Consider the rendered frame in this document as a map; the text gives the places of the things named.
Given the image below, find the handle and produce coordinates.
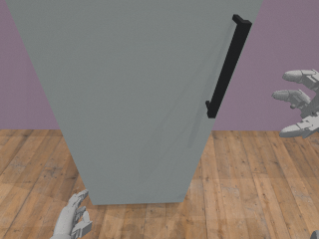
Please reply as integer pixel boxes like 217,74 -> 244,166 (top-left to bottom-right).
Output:
205,14 -> 252,119

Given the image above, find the robot left hand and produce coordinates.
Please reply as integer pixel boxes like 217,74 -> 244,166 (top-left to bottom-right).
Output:
53,189 -> 93,239

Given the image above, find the robot right hand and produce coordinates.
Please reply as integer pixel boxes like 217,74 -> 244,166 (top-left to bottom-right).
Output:
271,69 -> 319,138

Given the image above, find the fridge door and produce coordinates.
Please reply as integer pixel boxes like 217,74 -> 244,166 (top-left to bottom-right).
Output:
5,0 -> 263,205

